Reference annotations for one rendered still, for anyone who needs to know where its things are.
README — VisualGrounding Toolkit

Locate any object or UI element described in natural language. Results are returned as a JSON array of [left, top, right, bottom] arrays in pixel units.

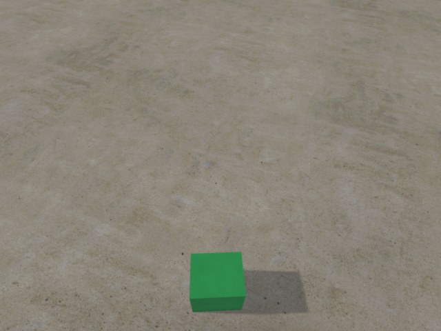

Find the carton
[[189, 252, 246, 312]]

